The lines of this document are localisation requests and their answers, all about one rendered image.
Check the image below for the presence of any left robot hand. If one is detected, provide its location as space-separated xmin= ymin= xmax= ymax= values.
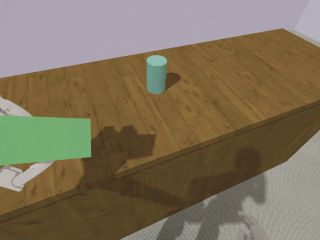
xmin=0 ymin=95 xmax=55 ymax=192

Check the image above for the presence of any sponge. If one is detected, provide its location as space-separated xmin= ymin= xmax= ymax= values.
xmin=0 ymin=115 xmax=91 ymax=166

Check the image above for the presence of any right robot hand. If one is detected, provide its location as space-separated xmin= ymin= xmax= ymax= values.
xmin=234 ymin=211 xmax=270 ymax=240

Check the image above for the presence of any table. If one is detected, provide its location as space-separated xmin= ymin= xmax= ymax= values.
xmin=0 ymin=28 xmax=320 ymax=240

